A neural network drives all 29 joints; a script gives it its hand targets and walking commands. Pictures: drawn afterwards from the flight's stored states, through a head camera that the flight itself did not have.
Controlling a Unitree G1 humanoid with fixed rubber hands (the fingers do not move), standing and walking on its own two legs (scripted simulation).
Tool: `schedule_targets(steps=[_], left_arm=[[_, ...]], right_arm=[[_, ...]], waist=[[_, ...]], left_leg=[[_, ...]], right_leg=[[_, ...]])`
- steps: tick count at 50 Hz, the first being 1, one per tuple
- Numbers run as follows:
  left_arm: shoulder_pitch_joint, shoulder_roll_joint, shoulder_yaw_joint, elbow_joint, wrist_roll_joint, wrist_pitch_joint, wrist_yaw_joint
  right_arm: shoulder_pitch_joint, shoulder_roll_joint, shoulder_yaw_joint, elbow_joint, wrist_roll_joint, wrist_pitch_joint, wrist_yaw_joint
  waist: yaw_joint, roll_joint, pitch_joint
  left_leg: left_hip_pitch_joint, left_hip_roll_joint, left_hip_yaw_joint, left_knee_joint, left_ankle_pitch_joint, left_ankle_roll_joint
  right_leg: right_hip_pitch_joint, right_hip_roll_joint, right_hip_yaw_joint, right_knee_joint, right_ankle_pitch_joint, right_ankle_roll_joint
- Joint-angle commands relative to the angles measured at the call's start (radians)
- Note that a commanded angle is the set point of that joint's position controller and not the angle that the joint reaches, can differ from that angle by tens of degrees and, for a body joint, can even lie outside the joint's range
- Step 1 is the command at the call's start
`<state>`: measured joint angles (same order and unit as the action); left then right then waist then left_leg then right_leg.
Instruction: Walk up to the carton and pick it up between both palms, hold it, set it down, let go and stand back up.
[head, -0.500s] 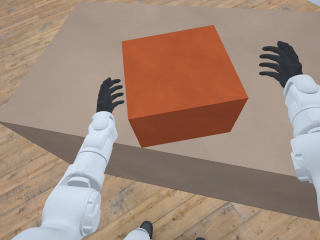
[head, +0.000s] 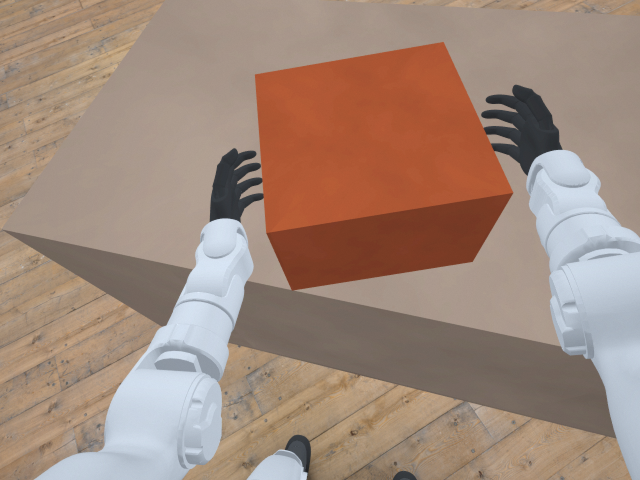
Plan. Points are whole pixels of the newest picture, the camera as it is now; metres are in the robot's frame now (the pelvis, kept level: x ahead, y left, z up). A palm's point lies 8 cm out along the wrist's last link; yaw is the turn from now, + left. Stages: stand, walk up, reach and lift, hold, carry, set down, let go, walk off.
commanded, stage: reach and lift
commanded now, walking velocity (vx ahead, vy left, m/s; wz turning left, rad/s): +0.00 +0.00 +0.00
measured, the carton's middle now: (365, 169) +0.53 +0.08 -0.02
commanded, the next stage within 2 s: none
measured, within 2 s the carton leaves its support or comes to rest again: neither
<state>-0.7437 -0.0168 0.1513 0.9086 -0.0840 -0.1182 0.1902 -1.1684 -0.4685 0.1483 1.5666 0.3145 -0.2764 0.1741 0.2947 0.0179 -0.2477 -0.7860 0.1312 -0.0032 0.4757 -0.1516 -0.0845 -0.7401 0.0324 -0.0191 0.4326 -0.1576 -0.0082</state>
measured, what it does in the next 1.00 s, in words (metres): stands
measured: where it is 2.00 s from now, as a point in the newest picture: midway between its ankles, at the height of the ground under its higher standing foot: outside the picture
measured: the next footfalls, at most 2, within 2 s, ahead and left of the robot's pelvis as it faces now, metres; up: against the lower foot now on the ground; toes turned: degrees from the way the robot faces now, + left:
none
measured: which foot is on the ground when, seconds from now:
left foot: down 0.00-1.00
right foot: down 0.00-1.00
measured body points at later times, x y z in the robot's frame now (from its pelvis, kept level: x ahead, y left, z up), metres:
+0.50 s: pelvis +0.00 +0.00 +0.00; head +0.12 -0.02 +0.44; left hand +0.39 +0.23 +0.04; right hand +0.54 -0.12 +0.07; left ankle +0.01 +0.17 -0.73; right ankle +0.00 -0.12 -0.73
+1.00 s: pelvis +0.02 +0.00 +0.01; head +0.13 -0.01 +0.45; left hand +0.39 +0.23 +0.04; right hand +0.53 -0.12 +0.06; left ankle +0.01 +0.16 -0.73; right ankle +0.00 -0.12 -0.73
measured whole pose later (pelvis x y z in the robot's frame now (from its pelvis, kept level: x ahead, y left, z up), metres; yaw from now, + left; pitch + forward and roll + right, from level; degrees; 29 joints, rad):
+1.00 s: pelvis +0.02 +0.00 +0.01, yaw +1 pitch +23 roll -1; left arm -0.61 -0.14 0.42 0.79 0.19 -0.21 0.16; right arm -1.03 -0.34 -0.23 1.47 -0.05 -0.38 0.12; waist 0.20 0.00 -0.19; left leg -0.60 0.13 0.07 0.31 -0.10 -0.07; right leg -0.55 0.02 -0.02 0.29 -0.13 -0.01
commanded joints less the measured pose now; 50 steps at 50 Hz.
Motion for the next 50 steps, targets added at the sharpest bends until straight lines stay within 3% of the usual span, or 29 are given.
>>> schedule_targets(steps=[1,3,4,6,10,12,13,16,17,18,20,21,22,24,25,26,29,31,32,33,35,40,42,43,47,50], left_arm=[[-0.324,0.04,-0.003,-0.17,0.006,-0.033,0.005],[-0.332,0.018,-0.014,-0.144,0.013,-0.033,0.011],[-0.309,0.026,0.001,-0.128,0.02,-0.032,0.009],[-0.331,0.012,-0.013,-0.154,0.028,-0.032,0.013],[-0.34,-0.019,-0.017,-0.158,0.026,-0.039,0.015],[-0.335,-0.021,-0.023,-0.145,0.034,-0.037,0.023],[-0.331,-0.034,-0.016,-0.149,0.036,-0.038,0.022],[-0.316,-0.044,-0.002,-0.13,0.048,-0.044,0.011],[-0.312,-0.047,-0.001,-0.12,0.049,-0.051,0.006],[-0.318,-0.055,0.001,-0.119,0.055,-0.054,0.004],[-0.321,-0.042,0.02,-0.118,0.061,-0.063,-0.003],[-0.325,-0.045,0.011,-0.123,0.06,-0.068,-0.001],[-0.316,-0.04,0.022,-0.109,0.066,-0.075,0.001],[-0.325,-0.062,0.012,-0.116,0.075,-0.075,0.002],[-0.304,-0.074,0.02,-0.102,0.07,-0.073,-0.004],[-0.327,-0.076,0.011,-0.117,0.071,-0.08,-0.005],[-0.323,-0.091,0.027,-0.093,0.092,-0.089,-0.013],[-0.314,-0.111,0.034,-0.105,0.104,-0.088,-0.019],[-0.315,-0.116,0.032,-0.098,0.109,-0.087,-0.023],[-0.317,-0.122,0.035,-0.128,0.122,-0.093,-0.022],[-0.301,-0.171,0.042,-0.109,0.14,-0.095,-0.034],[-0.282,-0.306,0.057,-0.111,0.231,-0.1,-0.098],[-0.264,-0.353,0.071,-0.129,0.275,-0.106,-0.114],[-0.259,-0.361,0.069,-0.125,0.277,-0.106,-0.123],[-0.209,-0.391,0.07,-0.169,0.321,-0.097,-0.128],[-0.199,-0.39,0.076,-0.187,0.333,-0.095,-0.122]], right_arm=[[-0.413,-0.114,-0.044,-0.145,-0.012,-0.038,-0.003],[-0.419,-0.091,-0.042,-0.118,-0.013,-0.033,-0.006],[-0.401,-0.079,-0.035,-0.135,-0.02,-0.031,-0.009],[-0.387,-0.084,-0.068,-0.099,-0.03,-0.025,-0.006],[-0.409,-0.046,-0.055,-0.141,-0.035,-0.024,-0.006],[-0.389,-0.067,-0.071,-0.113,-0.043,-0.023,-0.004],[-0.399,-0.045,-0.065,-0.123,-0.044,-0.023,-0.004],[-0.37,-0.026,-0.084,-0.119,-0.068,-0.024,-0.005],[-0.376,0.001,-0.059,-0.133,-0.058,-0.026,-0.006],[-0.378,0.004,-0.079,-0.115,-0.064,-0.028,-0.006],[-0.379,0.011,-0.086,-0.123,-0.079,-0.035,-0.013],[-0.385,0.001,-0.088,-0.131,-0.086,-0.041,-0.016],[-0.396,0.006,-0.075,-0.133,-0.084,-0.041,-0.016],[-0.379,0.018,-0.1,-0.131,-0.096,-0.038,-0.014],[-0.368,0.044,-0.086,-0.143,-0.098,-0.037,-0.017],[-0.362,0.054,-0.105,-0.129,-0.115,-0.034,-0.02],[-0.357,0.095,-0.104,-0.14,-0.128,-0.036,-0.02],[-0.355,0.103,-0.108,-0.146,-0.142,-0.045,-0.013],[-0.344,0.117,-0.122,-0.128,-0.149,-0.043,-0.011],[-0.34,0.108,-0.14,-0.152,-0.174,-0.05,-0.015],[-0.338,0.199,-0.134,-0.162,-0.185,-0.05,-0.002],[-0.275,0.354,-0.207,-0.161,-0.319,-0.078,0.038],[-0.272,0.412,-0.253,-0.167,-0.376,-0.103,0.056],[-0.257,0.432,-0.259,-0.17,-0.394,-0.111,0.055],[-0.203,0.449,-0.3,-0.152,-0.436,-0.128,0.061],[-0.206,0.461,-0.316,-0.177,-0.463,-0.138,0.062]], waist=[[-0.035,-0.18,-0.587],[-0.031,-0.162,-0.579],[-0.028,-0.19,-0.565],[-0.043,-0.142,-0.586],[-0.023,-0.164,-0.588],[-0.032,-0.128,-0.578],[-0.033,-0.156,-0.57],[-0.045,-0.167,-0.554],[-0.03,-0.182,-0.561],[-0.035,-0.162,-0.54],[-0.04,-0.187,-0.559],[-0.05,-0.173,-0.567],[-0.025,-0.182,-0.563],[-0.04,-0.16,-0.55],[-0.038,-0.198,-0.537],[-0.06,-0.202,-0.538],[-0.044,-0.19,-0.531],[-0.044,-0.181,-0.534],[-0.059,-0.174,-0.497],[-0.069,-0.175,-0.526],[-0.044,-0.197,-0.513],[-0.076,-0.155,-0.461],[-0.065,-0.151,-0.463],[-0.074,-0.171,-0.436],[-0.077,-0.117,-0.379],[-0.059,-0.127,-0.383]], left_leg=[[0.28,-0.097,0.115,0.048,0.415,0.023],[0.284,-0.098,0.118,0.056,0.411,0.02],[0.277,-0.098,0.122,0.048,0.393,0.027],[0.339,-0.098,0.113,0.049,0.432,0.02],[0.316,-0.09,0.114,0.052,0.413,0.022],[0.359,-0.091,0.116,0.055,0.436,0.016],[0.342,-0.087,0.108,0.057,0.434,0.02],[0.347,-0.088,0.115,0.05,0.451,0.024],[0.332,-0.091,0.116,0.052,0.452,0.031],[0.336,-0.093,0.12,0.04,0.442,0.03],[0.327,-0.097,0.119,0.043,0.453,0.031],[0.32,-0.097,0.116,0.049,0.459,0.029],[0.303,-0.093,0.123,0.038,0.433,0.037],[0.333,-0.096,0.124,0.033,0.431,0.035],[0.317,-0.089,0.119,0.03,0.423,0.038],[0.33,-0.092,0.119,0.026,0.427,0.038],[0.32,-0.099,0.129,0.02,0.419,0.043],[0.349,-0.098,0.127,0.014,0.445,0.042],[0.345,-0.099,0.128,0.012,0.435,0.044],[0.359,-0.093,0.125,0.006,0.44,0.041],[0.375,-0.092,0.131,0.003,0.454,0.051],[0.414,-0.094,0.138,-0.04,0.461,0.06],[0.472,-0.093,0.142,-0.054,0.494,0.062],[0.453,-0.094,0.143,-0.068,0.486,0.063],[0.502,-0.093,0.149,-0.083,0.527,0.065],[0.518,-0.088,0.151,-0.087,0.522,0.073]], right_leg=[[0.368,0.075,-0.036,0.02,0.272,0.009],[0.339,0.072,-0.031,0.02,0.247,0.006],[0.363,0.071,-0.025,0.016,0.251,0.007],[0.334,0.071,-0.037,0.011,0.25,0.003],[0.323,0.071,-0.033,-0.003,0.205,-0.002],[0.304,0.072,-0.038,-0.007,0.201,-0.01],[0.289,0.072,-0.038,-0.004,0.213,-0.006],[0.311,0.072,-0.038,-0.009,0.231,-0.004],[0.331,0.067,-0.027,-0.006,0.259,-0.004],[0.339,0.063,-0.029,-0.011,0.25,-0.001],[0.354,0.062,-0.026,-0.01,0.296,0.003],[0.348,0.061,-0.023,-0.001,0.308,0.005],[0.369,0.06,-0.014,-0.005,0.299,0.007],[0.344,0.061,-0.03,-0.017,0.257,0.006],[0.349,0.065,-0.027,-0.024,0.245,0.003],[0.35,0.06,-0.029,-0.025,0.251,0.002],[0.381,0.049,-0.012,-0.031,0.276,0.005],[0.379,0.052,-0.022,-0.035,0.296,0.008],[0.364,0.046,-0.022,-0.042,0.28,0.005],[0.367,0.052,-0.032,-0.044,0.27,0.004],[0.385,0.047,-0.025,-0.056,0.277,-0.001],[0.401,0.034,-0.039,-0.082,0.31,0.002],[0.408,0.035,-0.049,-0.102,0.334,-0.001],[0.42,0.036,-0.054,-0.107,0.337,0.001],[0.406,0.03,-0.06,-0.124,0.32,-0.008],[0.396,0.028,-0.061,-0.138,0.276,-0.013]])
